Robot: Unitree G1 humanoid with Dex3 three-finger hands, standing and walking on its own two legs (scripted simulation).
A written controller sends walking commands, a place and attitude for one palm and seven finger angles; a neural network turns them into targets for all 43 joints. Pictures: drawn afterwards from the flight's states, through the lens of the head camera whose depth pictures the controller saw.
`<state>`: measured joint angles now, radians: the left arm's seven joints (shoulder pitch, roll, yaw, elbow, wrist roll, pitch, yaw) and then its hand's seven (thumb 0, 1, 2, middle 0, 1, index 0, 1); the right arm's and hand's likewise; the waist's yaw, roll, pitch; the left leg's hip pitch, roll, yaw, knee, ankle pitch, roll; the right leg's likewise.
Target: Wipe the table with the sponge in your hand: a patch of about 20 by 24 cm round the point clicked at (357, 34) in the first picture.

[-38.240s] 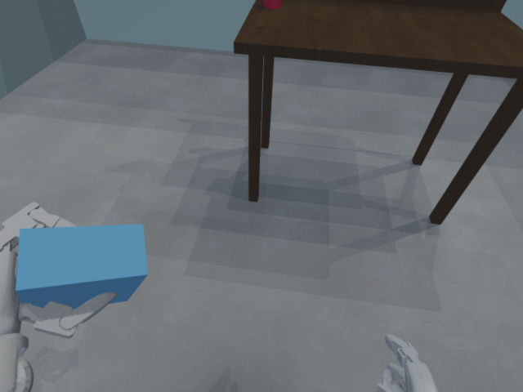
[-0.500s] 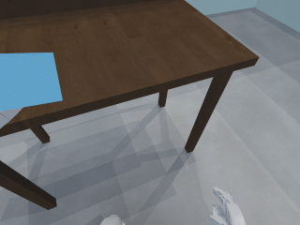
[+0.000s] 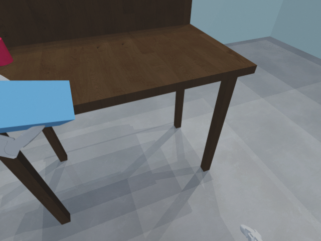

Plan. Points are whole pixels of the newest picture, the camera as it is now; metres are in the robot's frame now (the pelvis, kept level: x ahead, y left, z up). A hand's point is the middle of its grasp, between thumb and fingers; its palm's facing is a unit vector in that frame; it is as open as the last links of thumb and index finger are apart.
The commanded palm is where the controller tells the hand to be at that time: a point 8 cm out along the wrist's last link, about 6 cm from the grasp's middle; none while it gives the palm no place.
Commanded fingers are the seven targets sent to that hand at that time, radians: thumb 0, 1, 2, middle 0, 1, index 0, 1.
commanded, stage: stop stepping back and stand still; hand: left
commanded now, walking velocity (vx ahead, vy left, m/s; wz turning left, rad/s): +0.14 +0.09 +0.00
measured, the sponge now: (38, 108) +0.25 +0.21 +0.28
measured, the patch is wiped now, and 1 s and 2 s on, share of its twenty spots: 1.00 1.00 1.00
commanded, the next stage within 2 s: stand and wait in 0.22 s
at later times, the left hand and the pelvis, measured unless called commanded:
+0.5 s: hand (23, 125) +0.20 +0.21 +0.29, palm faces +0.45 -0.83 -0.34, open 9.7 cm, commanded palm +0.15 +0.27 +0.31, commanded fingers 0.00 0.10 1.30 -1.20 -1.60 -1.20 -1.60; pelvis -0.01 -0.01 +0.02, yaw +0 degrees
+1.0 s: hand (5, 106) +0.23 +0.24 +0.30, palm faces +0.47 -0.80 -0.37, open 9.7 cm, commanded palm +0.17 +0.29 +0.31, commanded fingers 0.00 0.10 1.30 -1.20 -1.60 -1.20 -1.60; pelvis +0.01 +0.01 +0.03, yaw -1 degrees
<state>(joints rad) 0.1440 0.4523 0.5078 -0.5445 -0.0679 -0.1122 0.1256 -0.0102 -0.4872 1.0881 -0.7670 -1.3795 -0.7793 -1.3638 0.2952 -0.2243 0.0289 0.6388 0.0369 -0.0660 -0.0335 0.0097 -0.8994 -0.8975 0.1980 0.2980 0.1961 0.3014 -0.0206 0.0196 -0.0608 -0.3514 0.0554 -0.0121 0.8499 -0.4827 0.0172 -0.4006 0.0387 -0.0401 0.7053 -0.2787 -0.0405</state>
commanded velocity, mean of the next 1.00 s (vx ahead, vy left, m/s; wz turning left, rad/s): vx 0.03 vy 0.01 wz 0.00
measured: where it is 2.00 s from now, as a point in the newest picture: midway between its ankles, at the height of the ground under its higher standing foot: outside the picture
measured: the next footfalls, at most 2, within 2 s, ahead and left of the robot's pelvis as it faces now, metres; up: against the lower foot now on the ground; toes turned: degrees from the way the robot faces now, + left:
none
